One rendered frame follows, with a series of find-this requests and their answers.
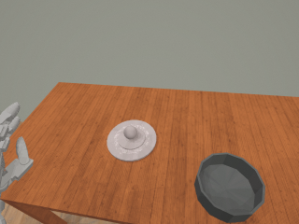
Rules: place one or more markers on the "knob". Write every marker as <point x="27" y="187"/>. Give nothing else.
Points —
<point x="130" y="132"/>

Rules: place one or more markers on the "pot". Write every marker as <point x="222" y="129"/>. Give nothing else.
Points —
<point x="228" y="187"/>

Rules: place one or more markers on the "lid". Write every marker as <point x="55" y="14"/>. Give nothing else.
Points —
<point x="135" y="149"/>

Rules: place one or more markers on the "table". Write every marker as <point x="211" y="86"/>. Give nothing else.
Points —
<point x="74" y="173"/>

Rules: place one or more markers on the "robot left hand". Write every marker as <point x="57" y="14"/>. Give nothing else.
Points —
<point x="18" y="168"/>

